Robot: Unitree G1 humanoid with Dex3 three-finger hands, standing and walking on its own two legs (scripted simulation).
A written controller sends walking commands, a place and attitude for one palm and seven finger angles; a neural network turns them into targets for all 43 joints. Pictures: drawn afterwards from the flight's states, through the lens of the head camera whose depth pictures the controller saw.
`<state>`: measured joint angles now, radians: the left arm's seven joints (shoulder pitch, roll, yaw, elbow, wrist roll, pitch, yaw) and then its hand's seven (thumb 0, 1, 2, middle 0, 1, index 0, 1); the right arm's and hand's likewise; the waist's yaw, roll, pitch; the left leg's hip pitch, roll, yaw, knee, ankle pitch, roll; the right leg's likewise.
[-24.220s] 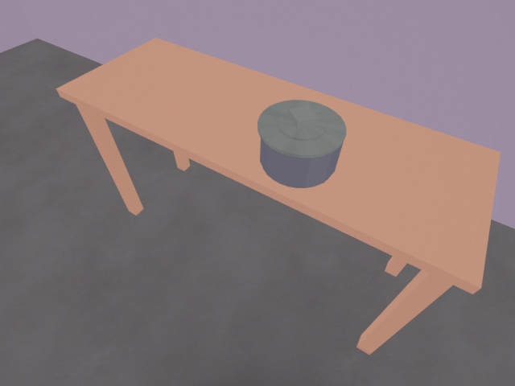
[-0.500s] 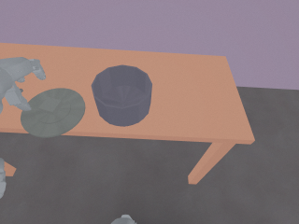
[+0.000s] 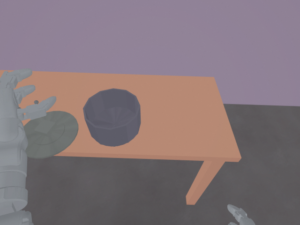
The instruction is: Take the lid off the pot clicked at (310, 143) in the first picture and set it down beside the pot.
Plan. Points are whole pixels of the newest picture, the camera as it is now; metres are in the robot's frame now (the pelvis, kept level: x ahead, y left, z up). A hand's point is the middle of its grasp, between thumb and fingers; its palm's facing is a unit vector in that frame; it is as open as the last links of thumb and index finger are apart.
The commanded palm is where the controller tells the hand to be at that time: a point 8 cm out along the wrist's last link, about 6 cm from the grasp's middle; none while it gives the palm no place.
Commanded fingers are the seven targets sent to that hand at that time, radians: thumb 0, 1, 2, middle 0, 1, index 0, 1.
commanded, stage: draw the hand back to the body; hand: left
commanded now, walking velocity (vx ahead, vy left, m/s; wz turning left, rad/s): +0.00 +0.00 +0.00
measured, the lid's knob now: (45, 128) +0.44 +0.40 -0.06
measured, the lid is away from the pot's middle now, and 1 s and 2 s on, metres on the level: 0.24 0.24 0.24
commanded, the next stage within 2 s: step back with the hand held close in 1.34 s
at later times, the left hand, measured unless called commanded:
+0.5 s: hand (36, 122) +0.30 +0.27 +0.15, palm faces +0.48 -0.83 -0.29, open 7.9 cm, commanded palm +0.24 +0.30 +0.17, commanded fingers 0.00 0.90 0.90 -0.20 -0.30 -0.20 -0.30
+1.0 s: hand (23, 155) +0.22 +0.26 +0.16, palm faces +0.40 -0.86 -0.33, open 7.4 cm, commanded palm +0.15 +0.29 +0.17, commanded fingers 0.00 0.90 0.90 -0.20 -0.30 -0.20 -0.30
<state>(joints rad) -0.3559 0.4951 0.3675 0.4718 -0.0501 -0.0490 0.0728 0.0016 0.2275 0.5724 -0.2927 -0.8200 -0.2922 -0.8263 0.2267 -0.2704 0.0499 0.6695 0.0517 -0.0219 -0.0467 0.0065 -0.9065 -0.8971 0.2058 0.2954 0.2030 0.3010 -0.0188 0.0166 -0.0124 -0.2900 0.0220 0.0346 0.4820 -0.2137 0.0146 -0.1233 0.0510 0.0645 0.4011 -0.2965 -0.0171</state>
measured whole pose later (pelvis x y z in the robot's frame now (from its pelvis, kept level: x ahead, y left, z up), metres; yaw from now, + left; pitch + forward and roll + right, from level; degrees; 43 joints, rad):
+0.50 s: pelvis +0.02 -0.02 +0.00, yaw +1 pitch -1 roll +0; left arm 0.01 0.40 0.37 0.07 -0.10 -0.04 0.07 0.01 0.74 0.82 -0.23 -0.42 -0.23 -0.43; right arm 0.14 -0.26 0.01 0.68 0.04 -0.06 -0.06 0.01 -0.91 -0.90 0.20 0.29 0.20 0.30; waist 0.04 0.04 -0.01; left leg -0.19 0.03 0.02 0.44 -0.23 -0.01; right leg -0.04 0.06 0.06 0.38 -0.32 -0.05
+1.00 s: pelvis +0.00 +0.00 +0.00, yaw +0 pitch -5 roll +0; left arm 0.34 0.36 0.31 -0.31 -0.11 -0.07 0.06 0.01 0.89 0.89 -0.21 -0.30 -0.21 -0.31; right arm 0.16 -0.22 0.04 0.66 0.01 -0.09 -0.06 0.01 -0.91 -0.90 0.20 0.30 0.20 0.30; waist 0.05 0.04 0.02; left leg -0.13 0.01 0.03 0.42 -0.20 0.01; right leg 0.04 0.04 0.06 0.34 -0.29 -0.02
